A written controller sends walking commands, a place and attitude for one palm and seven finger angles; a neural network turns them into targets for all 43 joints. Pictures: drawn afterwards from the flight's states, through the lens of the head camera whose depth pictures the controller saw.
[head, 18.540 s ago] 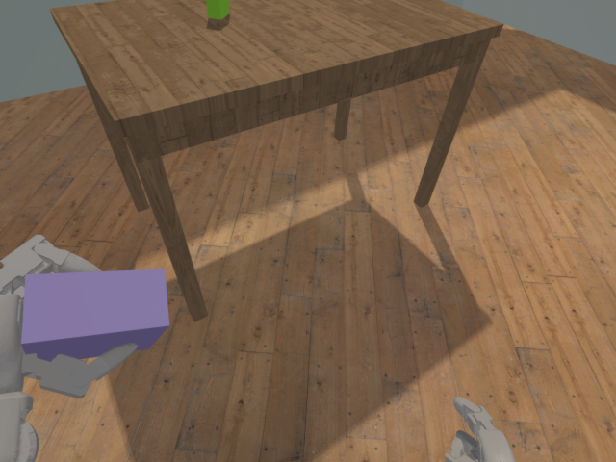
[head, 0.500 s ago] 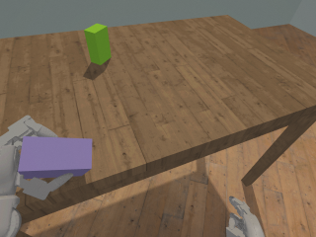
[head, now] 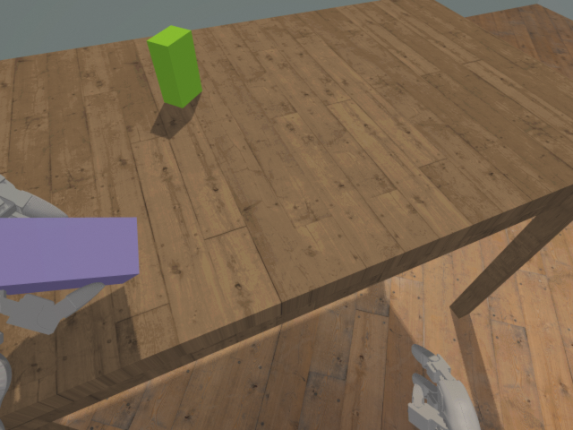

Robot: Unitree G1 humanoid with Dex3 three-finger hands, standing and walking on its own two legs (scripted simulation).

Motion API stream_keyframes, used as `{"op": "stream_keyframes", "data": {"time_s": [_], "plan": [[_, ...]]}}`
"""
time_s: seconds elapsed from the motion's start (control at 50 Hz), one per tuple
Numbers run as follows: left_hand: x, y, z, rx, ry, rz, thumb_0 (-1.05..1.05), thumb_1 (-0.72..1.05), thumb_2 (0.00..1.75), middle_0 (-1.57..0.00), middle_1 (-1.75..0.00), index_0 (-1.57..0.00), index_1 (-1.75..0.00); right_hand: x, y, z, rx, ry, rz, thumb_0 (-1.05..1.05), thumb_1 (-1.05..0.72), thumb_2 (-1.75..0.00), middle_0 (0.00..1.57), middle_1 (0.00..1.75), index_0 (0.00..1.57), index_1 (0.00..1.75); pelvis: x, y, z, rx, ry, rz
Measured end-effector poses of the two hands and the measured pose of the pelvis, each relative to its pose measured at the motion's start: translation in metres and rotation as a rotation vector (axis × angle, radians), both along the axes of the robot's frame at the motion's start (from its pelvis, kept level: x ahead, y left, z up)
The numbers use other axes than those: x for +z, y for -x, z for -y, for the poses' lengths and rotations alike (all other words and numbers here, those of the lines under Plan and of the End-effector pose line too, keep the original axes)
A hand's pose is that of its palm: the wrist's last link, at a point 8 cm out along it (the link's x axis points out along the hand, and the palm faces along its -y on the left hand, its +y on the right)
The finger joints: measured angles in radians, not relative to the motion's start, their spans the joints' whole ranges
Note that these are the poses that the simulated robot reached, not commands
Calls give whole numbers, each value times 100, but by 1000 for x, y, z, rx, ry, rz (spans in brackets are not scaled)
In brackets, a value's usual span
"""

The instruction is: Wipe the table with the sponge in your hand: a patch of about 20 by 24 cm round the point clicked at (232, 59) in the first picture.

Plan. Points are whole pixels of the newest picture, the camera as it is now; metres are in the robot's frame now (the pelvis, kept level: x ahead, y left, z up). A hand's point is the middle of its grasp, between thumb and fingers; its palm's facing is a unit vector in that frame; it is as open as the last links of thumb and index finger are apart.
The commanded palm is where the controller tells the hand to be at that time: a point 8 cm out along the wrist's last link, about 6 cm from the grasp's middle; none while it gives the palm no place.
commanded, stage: come to a stop and stand still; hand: left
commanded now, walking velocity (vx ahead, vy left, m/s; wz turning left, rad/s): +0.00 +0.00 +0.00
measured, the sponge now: (90, 255) +0.25 +0.23 +0.16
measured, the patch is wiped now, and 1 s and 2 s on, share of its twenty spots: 0.00 0.00 0.00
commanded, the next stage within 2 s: look again from close up in 0.36 s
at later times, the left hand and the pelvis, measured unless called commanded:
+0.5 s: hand (63, 279) +0.23 +0.24 +0.16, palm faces +0.37 -0.85 -0.36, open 10.0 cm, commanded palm +0.17 +0.28 +0.18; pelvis +0.01 +0.00 +0.00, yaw +1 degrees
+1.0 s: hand (64, 296) +0.21 +0.23 +0.16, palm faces +0.40 -0.84 -0.37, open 10.0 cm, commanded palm +0.15 +0.27 +0.18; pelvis -0.01 -0.02 +0.00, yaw +1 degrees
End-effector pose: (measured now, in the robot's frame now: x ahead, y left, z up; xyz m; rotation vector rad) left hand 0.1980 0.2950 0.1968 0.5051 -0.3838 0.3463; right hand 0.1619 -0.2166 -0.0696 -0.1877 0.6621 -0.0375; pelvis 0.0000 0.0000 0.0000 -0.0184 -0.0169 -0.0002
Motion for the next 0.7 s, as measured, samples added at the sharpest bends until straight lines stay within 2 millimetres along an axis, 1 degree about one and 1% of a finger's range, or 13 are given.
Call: {"op": "stream_keyframes", "data": {"time_s": [0.06, 0.08, 0.12, 0.18, 0.26, 0.32, 0.4, 0.46, 0.54, 0.62, 0.7], "plan": [[-19, 7, 12, -51, 25, -105, -1, -49, 103, -75, -135, -75, -135, -5, -3, -6, -20, -13, -18, 2, -90, -90, 21, 30, 20, 30, 0, -7, -6, 3, -3, -2], [-25, 9, 13, -55, 36, -129, -1, -49, 103, -75, -135, -75, -135, -5, -3, -8, -22, -10, -29, 2, -90, -90, 21, 30, 20, 30, 0, -9, -6, 5, -5, -1], [-31, 12, 9, -45, 71, -128, -1, -49, 103, -75, -135, -75, -135, -5, -6, -10, -14, 8, -52, 2, -90, -90, 21, 30, 20, 30, 0, -12, -5, 15, -6, 2], [-27, 13, 0, -5, 86, -69, -1, -49, 103, -75, -134, -76, -135, -1, -14, -12, 13, 42, -64, 2, -90, -90, 21, 30, 20, 30, 0, -15, -2, 27, -4, 9], [-19, 9, -11, 51, 83, 4, -1, -49, 103, -75, -134, -76, -135, 8, -29, -10, 38, 66, -29, 2, -90, -90, 21, 30, 20, 30, 0, -17, -1, 33, 5, 19], [-16, 5, -8, 50, 93, 22, -1, -49, 103, -75, -135, -76, -135, 16, -40, -8, 39, 65, 18, 2, -90, -90, 21, 30, 20, 30, 0, -17, -2, 28, 8, 25], [-18, 4, 5, 5, 92, -5, -1, -49, 103, -75, -135, -76, -135, 23, -46, -6, 30, 58, 56, 2, -90, -90, 21, 30, 20, 30, 0, -16, -1, 25, 10, 27], [-22, 6, 10, -14, 84, -45, -1, -49, 103, -75, -135, -76, -135, 24, -44, -3, 19, 57, 57, 2, -90, -90, 21, 30, 20, 30, 1, -14, 1, 26, 11, 27], [-27, 14, 8, 4, 73, -84, -1, -49, 103, -75, -134, -76, -135, 22, -35, 0, 13, 65, 30, 1, -90, -90, 21, 30, 20, 30, 1, -10, 5, 24, 8, 28], [-24, 23, 6, 37, 72, -72, -1, -49, 103, -75, -134, -76, -135, 15, -23, 4, 18, 72, -9, 1, -90, -90, 21, 30, 20, 30, 2, -6, 8, 27, 6, 34], [-20, 29, 10, 48, 78, -53, -1, -49, 103, -75, -134, -76, -135, 9, -11, 7, 19, 70, -35, 2, -90, -90, 21, 30, 20, 30, 2, -2, 10, 27, 5, 40]]}}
